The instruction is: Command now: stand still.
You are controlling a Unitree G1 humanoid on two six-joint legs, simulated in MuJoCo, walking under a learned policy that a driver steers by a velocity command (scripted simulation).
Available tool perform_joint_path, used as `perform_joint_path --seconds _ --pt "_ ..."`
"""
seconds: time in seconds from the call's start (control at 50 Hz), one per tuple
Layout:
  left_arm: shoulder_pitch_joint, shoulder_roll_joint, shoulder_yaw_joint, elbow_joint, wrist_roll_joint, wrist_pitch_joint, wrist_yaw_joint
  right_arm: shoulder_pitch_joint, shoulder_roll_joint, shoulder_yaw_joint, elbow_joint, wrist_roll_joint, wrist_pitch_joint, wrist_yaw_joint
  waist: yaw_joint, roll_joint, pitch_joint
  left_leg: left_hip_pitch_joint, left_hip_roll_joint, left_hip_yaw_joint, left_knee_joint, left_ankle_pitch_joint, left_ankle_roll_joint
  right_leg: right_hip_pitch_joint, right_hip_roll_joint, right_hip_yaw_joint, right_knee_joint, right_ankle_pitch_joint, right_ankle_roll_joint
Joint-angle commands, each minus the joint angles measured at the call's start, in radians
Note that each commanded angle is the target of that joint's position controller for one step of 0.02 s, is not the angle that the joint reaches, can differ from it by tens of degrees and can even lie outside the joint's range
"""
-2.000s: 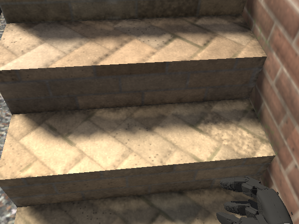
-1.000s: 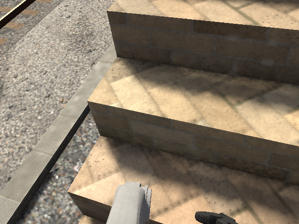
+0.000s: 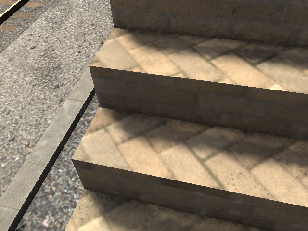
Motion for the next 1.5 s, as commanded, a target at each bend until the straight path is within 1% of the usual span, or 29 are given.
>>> perform_joint_path --seconds 0.02,0.12,0.16,0.18,0.22,0.24,0.38,0.58,0.72,0.78,0.8,0.88,0.92,0.96,0.98,1.06,1.1,1.18,1.2,1.22,1.24,1.28,1.3,1.32,1.4,1.42,1.46,1.48,1.5 --pt "-0.02 0.167 0.041 -0.094 -0.005 -0.018 0.049 -0.035 -0.04 0.005 -0.143 0.002 0.006 -0.002 -0.008 -0.227 -0.011 -0.218 0.069 -0.118 0.078 -0.014 -0.019 0.17 -0.235 0.349 -0.304 0.807 -0.243" --pt "-0.065 0.248 0.04 -0.152 -0.023 0.064 0.069 0.061 0.019 0.041 -0.192 0.009 0.024 0.032 -0.121 -0.182 -0.046 0.318 0.2 0.083 -1.227 -0.086 0.063 -0.004 -0.109 0.134 -0.293 0.518 -0.11" --pt "0.004 0.16 0.026 -0.173 0.035 0.074 0.023 0.11 -0.049 0.029 -0.099 -0.021 -0.014 0.052 -0.077 0.314 -0.031 0.485 0.208 -0.05 -1.263 0.61 0.132 -0.096 0.101 -0.018 0.308 -0.011 0.027" --pt "0.185 0.091 0.03 -0.169 -0.012 0.09 0.003 0.005 -0.147 0.032 -0.143 -0.075 -0.023 0.04 0.048 0.515 -0.088 0.353 0.354 -0.476 -1.283 0.919 0.209 -0.149 0.22 0.053 0.615 -0.005 0.091" --pt "0.041 0.106 0.018 -0.163 -0.001 0.1 0.008 -0.101 -0.029 0.079 -0.282 -0.066 -0.056 0.003 -0.032 0.047 -0.047 0.241 0.427 -0.466 -1.246 0.546 0.196 -0.136 0.217 0.238 0.72 0.132 0.09" --pt "0.032 0.119 0.014 -0.166 0.037 0.111 0.008 -0.132 -0.086 0.051 -0.288 -0.013 -0.097 0.006 -0.044 -0.046 0.015 0.195 0.42 -0.378 -1.12 0.562 0.191 -0.183 0.255 0.245 0.784 0.178 0.077" --pt "0.101 0.189 0.046 -0.119 0.016 0.107 -0.013 -0.058 -0.055 0.057 -0.285 -0.011 -0.169 -0.027 -0.049 0.029 -0.059 0.393 0.413 -0.373 -1.124 0.596 0.228 -0.214 0.243 0.22 0.65 0.273 0.089" --pt "0.141 0.171 0.04 -0.181 0.009 0.122 0.023 -0.156 -0.085 0.055 -0.4 -0.022 -0.117 -0.021 -0.047 0.135 -0.077 0.296 0.447 -0.375 -1.105 0.586 0.245 -0.22 0.205 0.208 0.747 0.205 0.123" --pt "0.347 0.127 0.016 -0.149 0.023 0.108 0.011 -0.333 -0.08 0.049 -0.47 -0.004 -0.088 -0.005 0.079 0.221 -0.037 0.069 0.385 -0.161 -0.92 0.568 0.137 0.054 0.025 0.125 -0.031 0.335 -0.029" --pt "0.297 0.07 -0.005 -0.125 0.036 0.087 -0.054 -0.219 0.113 0.086 -0.462 0.009 -0.049 0.062 -0.003 -0.21 0.04 -0.012 0.108 0.199 -0.392 -0.168 -0.041 0.13 0.088 0.127 -0.516 0.939 -0.177" --pt "0.169 0.143 -0.001 -0.175 0.015 0.072 -0.073 -0.136 0.069 0.071 -0.468 0.022 -0.034 0.066 -0.103 -0.342 0.041 -0.09 0.062 0.068 -0.285 -0.304 -0.093 0.126 0.043 0.228 -0.445 1.136 -0.199" --pt "0.105 0.33 0.052 -0.301 -0.034 0.078 0.0 -0.252 -0.029 0.04 -0.513 0.012 -0.001 0.067 -0.062 -0.332 -0.03 -0.18 0.211 -0.039 -0.552 -0.369 -0.072 0.305 -0.151 0.458 -0.489 0.893 -0.231" --pt "0.153 0.262 0.029 -0.309 -0.018 0.08 0.042 -0.309 0.001 0.044 -0.472 0.006 0.008 0.041 0.014 -0.201 -0.002 0.024 0.191 0.097 -0.887 -0.169 -0.046 0.248 -0.133 0.375 -0.611 0.675 -0.229" --pt "0.036 0.329 0.035 -0.311 -0.033 0.079 0.033 -0.071 -0.044 0.014 -0.424 -0.02 0.022 0.048 -0.155 -0.212 -0.129 0.226 0.17 0.196 -0.997 -0.077 -0.021 0.314 -0.07 0.146 -0.538 0.573 -0.169" --pt "0.06 0.296 0.026 -0.327 0.003 0.078 0.033 -0.074 -0.111 -0.004 -0.36 -0.039 0.041 0.028 -0.101 -0.05 -0.135 0.323 0.102 0.247 -0.938 0.103 -0.023 0.224 -0.005 0.039 -0.561 0.402 -0.123" --pt "0.023 0.184 -0.038 -0.354 0.024 0.119 0.018 -0.01 -0.061 0.022 -0.346 -0.059 0.078 -0.018 -0.134 -0.038 -0.082 0.107 0.202 0.04 -0.914 0.247 0.076 0.208 0.125 -0.095 -0.124 0.146 -0.102" --pt "0.23 0.196 -0.028 -0.36 -0.014 0.139 0.03 -0.295 -0.101 0.058 -0.463 -0.105 0.068 -0.028 0.055 0.21 -0.075 -0.315 0.283 -0.053 -1.007 0.346 0.078 0.37 0.15 -0.026 0.447 0.054 -0.04" --pt "0.874 0.226 -0.041 -0.203 0.049 0.203 0.053 -0.687 -0.028 0.105 -0.537 0.01 0.019 -0.01 0.421 0.122 0.125 -0.804 0.188 0.083 -0.705 0.288 -0.117 0.602 0.017 0.047 -0.111 0.549 -0.069" --pt "0.521 0.137 -0.061 -0.253 0.043 0.171 0.02 -0.349 0.047 0.095 -0.441 0.09 0.025 -0.008 0.179 -0.204 0.208 -0.619 0.148 0.087 -0.232 -0.115 -0.066 0.288 -0.083 0.183 -0.622 0.553 -0.212" --pt "0.112 0.093 -0.098 -0.364 0.03 0.12 -0.04 -0.083 0.031 0.064 -0.378 0.064 0.034 -0.009 -0.066 -0.329 0.211 -0.483 0.064 0.013 0.145 -0.247 -0.102 0.078 -0.062 0.095 -0.761 0.655 -0.24" --pt "-0.145 0.066 -0.107 -0.444 0.046 0.088 -0.086 -0.015 -0.001 0.049 -0.347 0.018 0.028 -0.001 -0.161 -0.14 0.203 -0.417 -0.073 0.015 0.266 -0.227 -0.114 -0.009 -0.035 0.024 -0.772 0.795 -0.244" --pt "-0.101 0.231 -0.06 -0.432 0.031 0.074 -0.091 0.08 0.011 0.056 -0.344 0.007 0.001 0.019 -0.204 -0.062 0.072 -0.388 -0.122 -0.023 0.575 -0.175 -0.153 -0.009 -0.074 0.057 -0.647 1.06 -0.115" --pt "-0.017 0.404 -0.006 -0.404 0.017 0.053 -0.054 0.187 -0.075 0.04 -0.33 0.017 -0.009 0.051 -0.235 -0.205 -0.019 -0.346 -0.011 -0.043 0.663 -0.014 -0.174 0.09 -0.192 0.144 -0.654 1.128 -0.16" --pt "-0.036 0.424 0.002 -0.414 0.018 0.048 -0.029 0.166 -0.15 0.017 -0.359 0.023 -0.012 0.074 -0.241 -0.345 -0.077 -0.419 0.059 -0.076 0.583 0.025 -0.177 0.27 -0.206 0.154 -0.619 1.08 -0.195" --pt "0.13 0.334 0.034 -0.387 0.031 0.089 0.035 -0.519 -0.075 0.045 -0.522 0.006 0.04 0.069 0.064 -0.188 -0.023 -0.426 0.229 0.13 -0.407 0.056 -0.163 0.521 -0.225 0.261 -0.693 0.744 -0.236" --pt "0.083 0.407 0.071 -0.33 -0.007 0.079 0.05 -0.394 -0.067 0.041 -0.548 0.018 0.062 0.066 -0.02 -0.374 -0.074 -0.23 0.303 0.121 -0.672 -0.041 -0.135 0.499 -0.253 0.313 -0.671 0.425 -0.218" --pt "0.067 0.366 0.063 -0.315 0.001 0.066 0.05 -0.236 -0.054 0.035 -0.445 0.035 0.056 0.06 -0.027 -0.391 -0.108 0.08 0.282 0.179 -1.038 -0.036 -0.056 0.453 -0.143 0.141 -0.633 0.273 -0.173" --pt "0.029 0.269 0.032 -0.342 -0.014 0.059 0.04 -0.076 -0.006 0.04 -0.356 0.02 0.041 0.054 -0.087 -0.33 -0.074 0.244 0.24 0.212 -1.279 0.115 -0.027 0.383 -0.036 0.009 -0.437 0.378 -0.153" --pt "0.137 0.196 0.016 -0.338 -0.008 0.045 0.023 -0.057 -0.047 0.041 -0.3 -0.021 0.021 0.059 -0.031 0.007 -0.188 0.508 0.179 0.256 -1.081 0.359 -0.014 0.189 0.099 -0.169 -0.245 0.08 -0.071"
Next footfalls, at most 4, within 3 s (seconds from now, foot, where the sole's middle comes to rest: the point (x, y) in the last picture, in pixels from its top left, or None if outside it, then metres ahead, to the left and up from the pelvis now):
0.12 left None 0.06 0.16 -0.69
0.76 right None -0.11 -0.22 -0.72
0.92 left None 0.01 0.05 -0.69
1.26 right None -0.33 -0.18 -0.91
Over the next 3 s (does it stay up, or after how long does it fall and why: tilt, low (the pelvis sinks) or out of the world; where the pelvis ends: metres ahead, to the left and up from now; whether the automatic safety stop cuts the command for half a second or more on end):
stays up -1.27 0.43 -0.95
